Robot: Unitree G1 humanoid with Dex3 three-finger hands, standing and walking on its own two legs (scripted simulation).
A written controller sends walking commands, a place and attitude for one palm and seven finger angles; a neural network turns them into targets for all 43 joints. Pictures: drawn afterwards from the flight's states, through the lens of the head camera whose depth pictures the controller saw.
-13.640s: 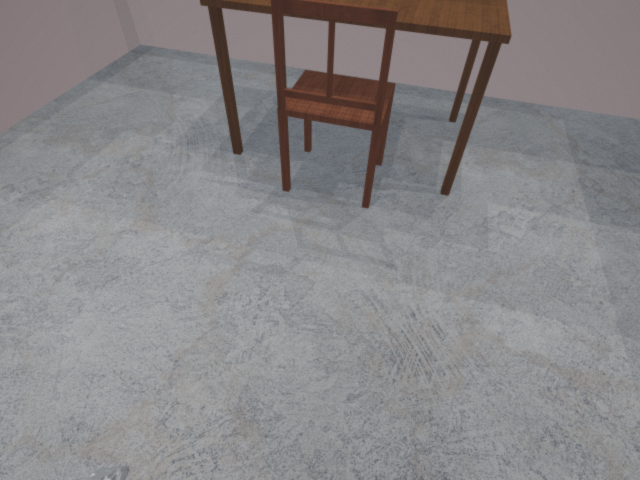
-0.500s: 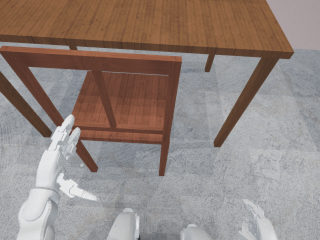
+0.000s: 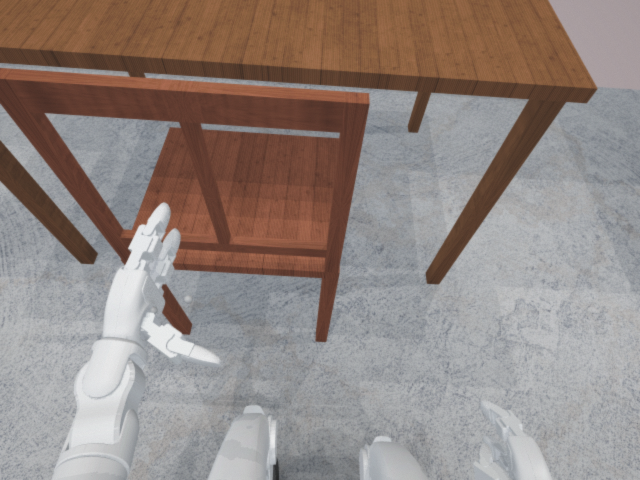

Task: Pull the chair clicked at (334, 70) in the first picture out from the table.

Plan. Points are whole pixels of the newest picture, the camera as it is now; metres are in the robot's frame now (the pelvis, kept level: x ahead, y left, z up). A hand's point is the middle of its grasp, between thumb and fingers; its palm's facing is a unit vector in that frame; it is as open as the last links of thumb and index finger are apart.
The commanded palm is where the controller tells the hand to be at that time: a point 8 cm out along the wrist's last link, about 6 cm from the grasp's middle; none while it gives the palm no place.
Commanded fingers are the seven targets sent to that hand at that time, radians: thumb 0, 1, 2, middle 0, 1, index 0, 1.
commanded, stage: aim the fingers beside a spindle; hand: left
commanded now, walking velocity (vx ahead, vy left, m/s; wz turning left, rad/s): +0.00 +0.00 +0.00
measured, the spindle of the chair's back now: (210, 190) +0.51 +0.18 +0.00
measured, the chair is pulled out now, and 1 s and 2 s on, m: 0.00 0.00 0.00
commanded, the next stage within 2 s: push the fingers through the gap in 0.92 s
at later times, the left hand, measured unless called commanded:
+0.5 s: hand (206, 274) +0.36 +0.16 +0.01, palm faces -0.03 -1.00 -0.03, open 16.9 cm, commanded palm +0.34 +0.21 +0.02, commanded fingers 0.00 -0.50 0.30 -0.06 -0.08 -0.06 -0.08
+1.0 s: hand (198, 279) +0.36 +0.17 +0.01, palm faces -0.02 -1.00 -0.02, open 16.9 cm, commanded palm +0.34 +0.22 +0.02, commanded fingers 0.00 -0.50 0.30 -0.06 -0.08 -0.06 -0.08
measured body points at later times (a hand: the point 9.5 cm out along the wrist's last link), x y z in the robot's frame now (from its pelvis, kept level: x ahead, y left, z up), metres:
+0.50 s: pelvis +0.00 -0.01 -0.01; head +0.11 +0.00 +0.43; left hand +0.36 +0.21 +0.02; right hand +0.12 -0.26 -0.12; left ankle +0.08 +0.11 -0.63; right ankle -0.01 -0.13 -0.63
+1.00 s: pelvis +0.00 -0.01 -0.01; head +0.11 +0.01 +0.43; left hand +0.35 +0.22 +0.02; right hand +0.14 -0.26 -0.11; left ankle +0.08 +0.11 -0.63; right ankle -0.01 -0.13 -0.63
